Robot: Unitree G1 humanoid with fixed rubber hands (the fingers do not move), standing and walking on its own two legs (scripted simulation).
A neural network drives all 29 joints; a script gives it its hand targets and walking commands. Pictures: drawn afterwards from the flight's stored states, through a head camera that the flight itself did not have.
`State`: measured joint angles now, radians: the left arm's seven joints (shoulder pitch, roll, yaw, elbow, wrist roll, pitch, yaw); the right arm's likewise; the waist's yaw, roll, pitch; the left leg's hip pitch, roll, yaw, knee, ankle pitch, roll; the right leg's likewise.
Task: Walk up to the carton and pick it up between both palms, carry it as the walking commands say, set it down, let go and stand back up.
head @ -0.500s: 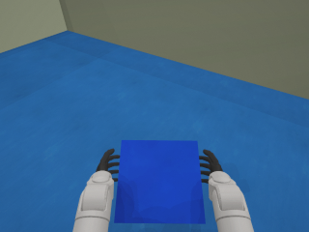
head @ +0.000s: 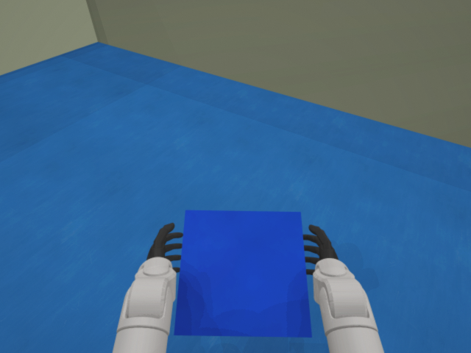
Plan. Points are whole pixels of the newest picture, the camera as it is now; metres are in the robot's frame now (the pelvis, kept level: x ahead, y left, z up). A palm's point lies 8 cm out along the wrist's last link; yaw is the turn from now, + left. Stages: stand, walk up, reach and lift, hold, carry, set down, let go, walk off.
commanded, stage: carry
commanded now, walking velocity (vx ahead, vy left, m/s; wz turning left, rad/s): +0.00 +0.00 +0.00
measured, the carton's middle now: (240, 276) +0.32 +0.00 -0.08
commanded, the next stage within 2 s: none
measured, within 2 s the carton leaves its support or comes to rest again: neither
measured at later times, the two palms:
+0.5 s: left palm (168, 260) +0.29 +0.13 +0.03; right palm (333, 264) +0.29 -0.16 +0.03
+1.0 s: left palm (174, 276) +0.26 +0.12 +0.03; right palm (346, 280) +0.26 -0.17 +0.03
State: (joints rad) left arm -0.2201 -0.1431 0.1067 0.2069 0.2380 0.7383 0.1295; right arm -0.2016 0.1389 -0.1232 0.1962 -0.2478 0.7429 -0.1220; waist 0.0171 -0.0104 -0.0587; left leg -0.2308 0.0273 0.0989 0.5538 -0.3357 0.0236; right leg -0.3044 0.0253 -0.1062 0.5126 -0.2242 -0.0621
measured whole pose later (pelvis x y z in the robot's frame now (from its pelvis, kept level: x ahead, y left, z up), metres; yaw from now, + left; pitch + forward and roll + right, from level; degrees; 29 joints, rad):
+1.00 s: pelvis -0.03 -0.02 +0.00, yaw +0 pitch +0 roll +0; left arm -0.25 -0.15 0.11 0.23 0.21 0.74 0.19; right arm -0.23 0.14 -0.12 0.21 -0.25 0.75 -0.17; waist 0.01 -0.02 -0.04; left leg -0.26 0.05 0.08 0.57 -0.30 -0.01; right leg -0.33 0.05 -0.11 0.51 -0.19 -0.10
